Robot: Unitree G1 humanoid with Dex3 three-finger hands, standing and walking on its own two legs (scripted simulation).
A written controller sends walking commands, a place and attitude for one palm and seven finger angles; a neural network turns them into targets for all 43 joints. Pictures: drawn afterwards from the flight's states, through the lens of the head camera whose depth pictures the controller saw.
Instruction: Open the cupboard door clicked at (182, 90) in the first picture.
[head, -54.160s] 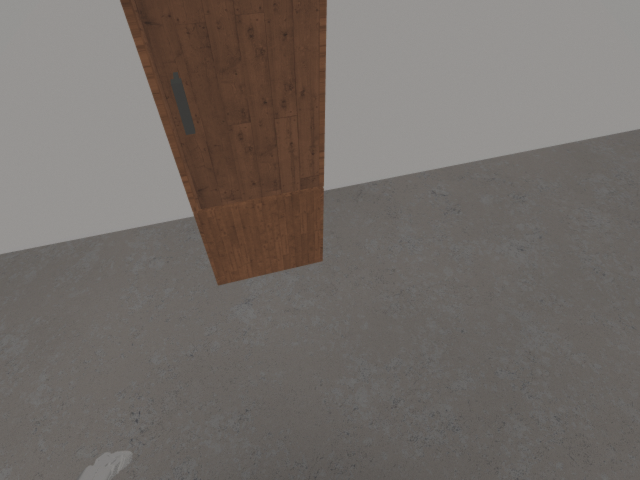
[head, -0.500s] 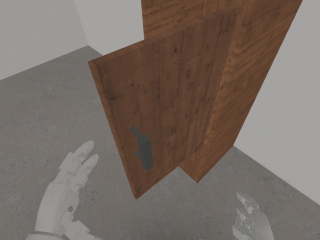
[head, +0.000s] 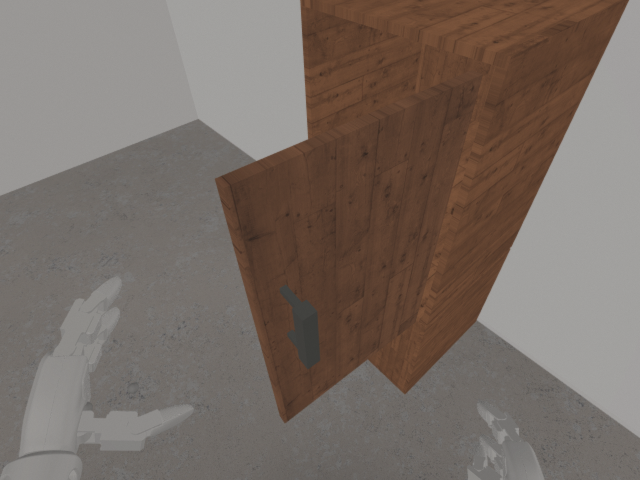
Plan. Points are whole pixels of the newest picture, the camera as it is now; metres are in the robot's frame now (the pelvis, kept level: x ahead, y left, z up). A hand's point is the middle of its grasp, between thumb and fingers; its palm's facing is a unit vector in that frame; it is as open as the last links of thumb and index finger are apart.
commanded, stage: draw the hand back to the body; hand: left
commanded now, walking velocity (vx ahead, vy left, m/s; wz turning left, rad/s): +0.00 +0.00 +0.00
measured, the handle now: (298, 326) +0.31 +0.07 +0.02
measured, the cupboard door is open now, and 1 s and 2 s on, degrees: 86 86 86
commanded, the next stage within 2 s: step back with the hand held close in 0.78 s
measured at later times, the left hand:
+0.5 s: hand (61, 312) +0.21 +0.26 +0.19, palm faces +0.47 -0.78 -0.42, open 8.1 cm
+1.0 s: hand (67, 311) +0.21 +0.26 +0.19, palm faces +0.44 -0.78 -0.44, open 7.4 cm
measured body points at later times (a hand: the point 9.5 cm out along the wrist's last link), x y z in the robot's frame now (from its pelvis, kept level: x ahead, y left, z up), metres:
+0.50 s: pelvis +0.02 +0.00 +0.02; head +0.00 -0.02 +0.47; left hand +0.18 +0.30 +0.21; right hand +0.21 -0.22 -0.06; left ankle -0.03 +0.09 -0.72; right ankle +0.01 -0.12 -0.72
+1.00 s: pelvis +0.00 -0.01 +0.02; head +0.00 -0.03 +0.47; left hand +0.18 +0.29 +0.21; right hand +0.19 -0.23 -0.06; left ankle -0.03 +0.09 -0.72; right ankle +0.01 -0.12 -0.72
